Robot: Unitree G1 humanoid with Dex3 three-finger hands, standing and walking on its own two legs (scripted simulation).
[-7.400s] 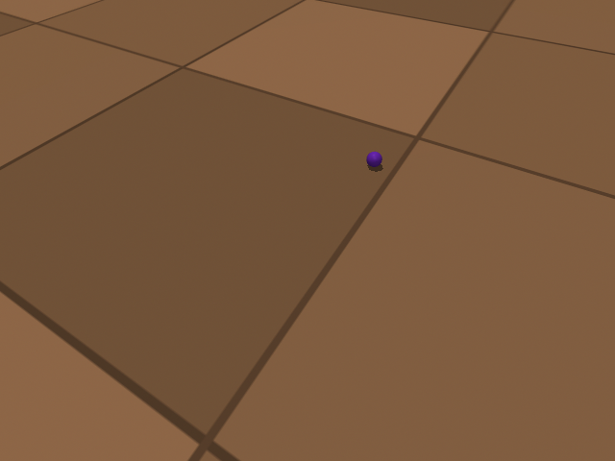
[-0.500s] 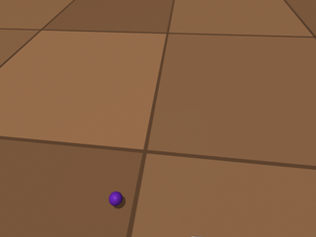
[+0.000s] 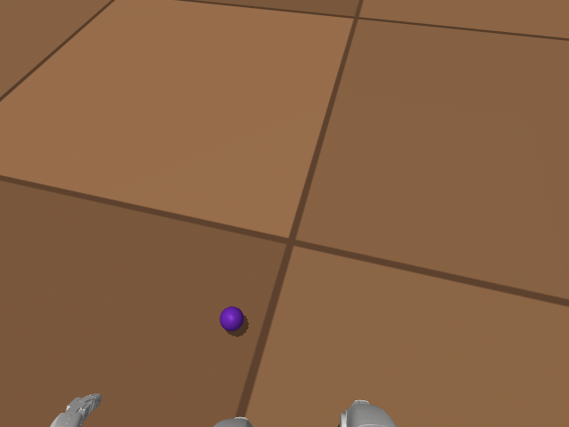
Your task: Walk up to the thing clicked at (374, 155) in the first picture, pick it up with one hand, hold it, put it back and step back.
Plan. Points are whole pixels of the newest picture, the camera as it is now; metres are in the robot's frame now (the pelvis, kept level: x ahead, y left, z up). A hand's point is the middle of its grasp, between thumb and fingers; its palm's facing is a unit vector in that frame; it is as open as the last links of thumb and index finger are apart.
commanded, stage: walk up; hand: left
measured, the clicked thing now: (231, 318) +0.49 +0.20 -0.71
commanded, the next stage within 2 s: none
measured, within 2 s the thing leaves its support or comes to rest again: neither
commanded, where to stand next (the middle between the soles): +0.11 -0.01 m, yaw -5 degrees
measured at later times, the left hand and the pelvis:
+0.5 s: hand out of the picture +0.04 +0.27 -0.12, palm faces -0.07 -0.92 -0.40, open 7.4 cm; pelvis -0.01 +0.00 +0.02, yaw -5 degrees
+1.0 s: hand out of the picture +0.09 +0.27 -0.12, palm faces -0.13 -0.91 -0.40, open 7.4 cm; pelvis +0.01 -0.01 +0.02, yaw -6 degrees
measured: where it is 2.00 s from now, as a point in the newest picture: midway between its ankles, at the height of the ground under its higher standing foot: outside the picture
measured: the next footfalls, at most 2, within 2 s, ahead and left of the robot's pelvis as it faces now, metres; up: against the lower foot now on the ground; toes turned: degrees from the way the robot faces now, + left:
right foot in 0.34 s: -0.01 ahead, -0.11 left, +0.00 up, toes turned -5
left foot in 0.70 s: +0.15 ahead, +0.12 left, +0.01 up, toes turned -4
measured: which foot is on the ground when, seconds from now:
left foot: down 0.00-0.40, up 0.42-0.68, down 0.70-1.00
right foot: down 0.00-0.02, up 0.04-0.32, down 0.34-0.72, up 0.74-1.00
